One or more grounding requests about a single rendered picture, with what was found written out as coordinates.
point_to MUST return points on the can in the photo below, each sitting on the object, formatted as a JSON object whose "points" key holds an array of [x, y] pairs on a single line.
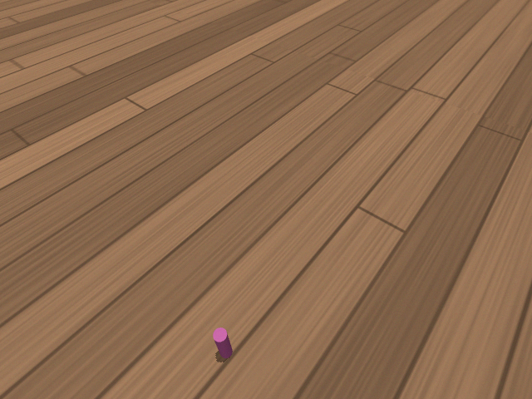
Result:
{"points": [[222, 342]]}

